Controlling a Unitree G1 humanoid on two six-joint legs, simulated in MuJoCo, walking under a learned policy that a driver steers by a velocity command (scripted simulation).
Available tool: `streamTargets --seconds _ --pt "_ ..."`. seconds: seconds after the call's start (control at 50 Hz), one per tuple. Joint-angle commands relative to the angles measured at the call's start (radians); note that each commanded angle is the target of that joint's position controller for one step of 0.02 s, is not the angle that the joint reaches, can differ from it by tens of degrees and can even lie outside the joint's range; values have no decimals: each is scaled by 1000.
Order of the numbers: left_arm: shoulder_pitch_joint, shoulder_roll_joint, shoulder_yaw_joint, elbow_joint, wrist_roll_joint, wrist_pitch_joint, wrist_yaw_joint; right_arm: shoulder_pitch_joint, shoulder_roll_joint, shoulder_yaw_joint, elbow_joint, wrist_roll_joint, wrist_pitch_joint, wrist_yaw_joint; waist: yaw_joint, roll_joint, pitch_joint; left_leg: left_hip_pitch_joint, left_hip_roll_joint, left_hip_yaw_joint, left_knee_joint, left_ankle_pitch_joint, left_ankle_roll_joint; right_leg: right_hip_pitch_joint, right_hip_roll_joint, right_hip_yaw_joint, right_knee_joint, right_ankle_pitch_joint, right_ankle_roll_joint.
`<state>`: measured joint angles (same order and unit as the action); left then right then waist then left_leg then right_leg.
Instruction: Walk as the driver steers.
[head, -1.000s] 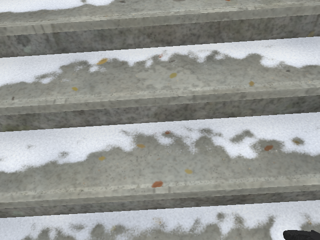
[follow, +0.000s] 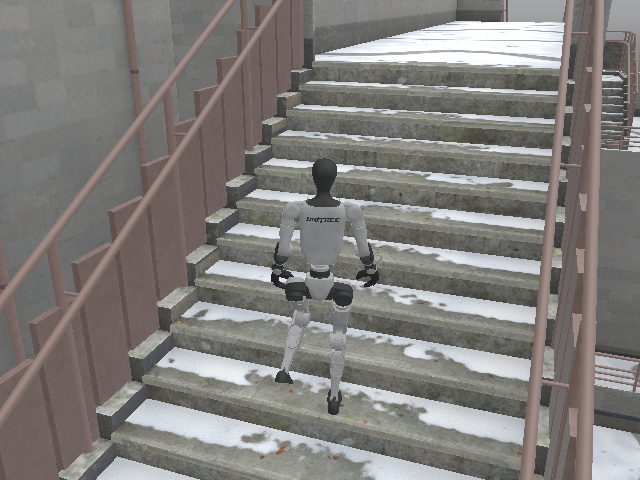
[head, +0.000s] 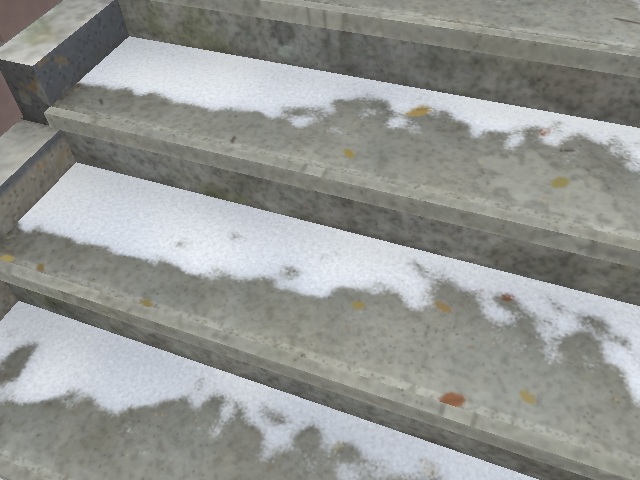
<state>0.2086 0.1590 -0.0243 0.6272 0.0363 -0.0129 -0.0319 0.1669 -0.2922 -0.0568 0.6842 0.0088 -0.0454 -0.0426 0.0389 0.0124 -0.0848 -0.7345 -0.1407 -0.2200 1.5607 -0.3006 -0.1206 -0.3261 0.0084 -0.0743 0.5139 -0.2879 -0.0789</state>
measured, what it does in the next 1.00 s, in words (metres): climbs, turning right: left foot, then right foot 0.16 m higher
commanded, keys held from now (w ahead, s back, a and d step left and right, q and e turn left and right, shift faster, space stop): e+shift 0.24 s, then w+e+shift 0.44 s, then w+q+shift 0.08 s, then q+shift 0.24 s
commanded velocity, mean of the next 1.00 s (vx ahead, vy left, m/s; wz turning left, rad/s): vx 0.44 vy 0.00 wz -0.45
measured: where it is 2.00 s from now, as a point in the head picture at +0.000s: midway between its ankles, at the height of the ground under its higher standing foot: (503, 377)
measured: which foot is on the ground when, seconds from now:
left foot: up 0.00-0.40, down 0.42-0.82, up 0.84-1.00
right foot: down 0.00-0.42, up 0.44-0.80, down 0.82-1.00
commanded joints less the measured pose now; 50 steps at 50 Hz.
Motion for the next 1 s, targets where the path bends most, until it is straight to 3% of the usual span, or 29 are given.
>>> streamTargets --seconds 0.02,0.04,0.06,0.1,0.12,0.16,0.24,0.3,0.4,0.42,0.44,0.46,0.48,0.5,0.56,0.62,0.68,0.72,0.74,0.76,0.8,0.82,0.84,0.86,0.88,0.92,0.94,0.96,1.0 --pt "140 184 68 35 -58 -23 69 -20 20 23 -85 -59 50 30 -42 16 31 -76 115 178 -426 -75 0 287 -182 275 -134 284 -110" --pt "20 84 -9 8 -52 -34 -4 -101 25 13 -81 -16 12 34 -32 -164 -7 -129 81 88 -433 -159 -49 233 -132 314 -151 125 -102" --pt "34 80 1 15 -55 -46 -29 -101 13 10 -71 -22 1 37 -34 -143 8 -96 142 106 -582 -158 -69 253 -148 371 -163 -24 -82" --pt "1 233 68 -4 -30 -72 -29 -111 -29 -11 -80 -52 8 23 -36 -187 17 104 129 207 -668 -144 -53 106 -176 435 -209 -62 -103" --pt "-6 247 79 -1 -15 -79 -29 -111 -43 -6 -98 -45 7 12 -34 -197 13 124 124 209 -636 -147 -30 94 -216 471 -197 34 -152" --pt "-17 194 67 -20 3 -92 -29 -127 -56 -6 -144 -37 -3 -13 -28 -170 -21 112 134 173 -579 -88 16 143 -260 534 -150 225 -232" --pt "53 139 62 -5 -16 -106 -12 -180 -8 10 -204 -29 -23 -39 -1 -121 -46 27 141 135 -511 -196 26 257 -292 610 -73 510 -285" --pt "123 159 75 28 -14 -93 3 -112 41 22 -176 -67 -26 -4 23 -135 27 46 141 158 -665 -231 51 170 -215 685 -221 -345 -226" --pt "-116 170 80 -35 9 -46 -24 115 73 20 -114 -57 -45 53 -128 -44 5 695 101 242 -1108 66 132 -206 -49 565 -63 -158 -227" --pt "-77 125 74 -26 12 -46 -34 254 44 12 -64 -70 -46 54 -151 13 -28 868 178 152 -1101 76 187 -336 -7 550 130 -112 -202" --pt "-43 45 54 -31 5 -57 -53 397 -75 -15 -18 -81 -56 52 -162 176 -24 977 400 -140 -1138 316 414 -570 144 347 559 -117 -96" --pt "92 35 47 23 41 -87 -79 347 -185 -26 -37 -100 -43 59 -84 245 -51 1032 681 -578 -1217 309 656 -864 165 328 1015 -226 -19" --pt "-120 162 104 -55 -8 -50 20 281 -162 -71 -58 -96 -51 31 -137 -76 -16 1014 670 -400 -1305 -203 438 -935 -14 137 1215 -241 3" --pt "-213 116 82 -83 0 -44 53 234 -78 -29 -35 -86 -71 34 -133 -72 87 911 589 -307 -1346 -321 346 -1019 -9 113 1408 -175 11" --pt "-286 3 48 -123 -8 -25 36 327 97 35 116 -69 -102 52 -86 32 218 746 460 -14 -1333 -213 230 -1147 -16 184 1741 -120 -46" --pt "-403 -59 26 -180 -10 -1 33 383 101 40 214 -71 -113 60 -68 22 263 672 424 146 -1379 -86 162 -1201 16 140 1773 -118 -71" --pt "-518 -49 7 -258 -11 28 44 398 115 49 282 -46 -97 55 -30 54 321 492 335 345 -1504 191 86 -1043 10 12 1466 -128 -77" --pt "-508 -21 -13 -289 -41 32 22 464 77 54 316 -6 -79 12 -38 116 287 423 343 394 -1677 645 168 -728 -15 -157 1123 -164 -99" --pt "-475 6 -8 -232 -58 30 11 456 100 70 297 30 -74 -2 -41 -9 201 374 300 451 -1600 1184 160 -402 64 -299 934 -146 -106" --pt "-382 -14 -9 -219 -62 26 11 523 -20 50 296 31 -81 -12 -13 64 86 458 378 406 -1453 1761 188 -190 122 -326 864 -185 -102" --pt "-7 38 34 -126 -55 38 32 432 -200 -4 245 25 -94 -17 166 353 -161 732 464 317 -1006 2113 212 17 133 -126 617 -228 -139" --pt "124 126 72 -91 -19 18 34 330 -207 -23 186 20 -103 4 240 357 -245 611 417 289 -695 1883 216 255 67 64 445 -182 -177" --pt "131 246 117 -38 -5 -10 27 360 -36 2 113 30 -118 43 161 24 -313 169 183 258 -212 556 157 541 -281 598 178 86 -255" --pt "513 186 64 46 32 48 -21 456 -96 -30 273 -38 -80 214 350 -60 -515 76 25 -191 371 400 274 498 -377 1068 -85 288 -306" --pt "460 279 87 199 26 35 -26 342 -92 -61 200 4 -95 230 194 -1 -96 -249 -7 -254 592 450 278 341 -366 911 -65 393 -195" --pt "164 97 38 249 4 -13 -55 203 35 -10 126 -43 -102 176 30 94 -135 -335 31 -156 726 232 332 214 -362 543 -7 550 -297" --pt "13 -17 -2 271 16 -30 -71 189 96 16 106 -37 -72 154 -65 152 -120 -345 100 -111 726 185 371 117 -364 392 -16 580 -282" --pt "-100 -72 -22 271 43 -49 -85 222 144 42 110 -30 -33 150 -162 145 -78 -319 163 -66 704 184 383 -30 -363 266 -82 637 -232" --pt "-264 -102 -25 254 38 -88 -59 242 215 69 124 -30 12 141 -263 82 -11 -272 205 27 594 58 362 -230 -264 6 -216 521 -167"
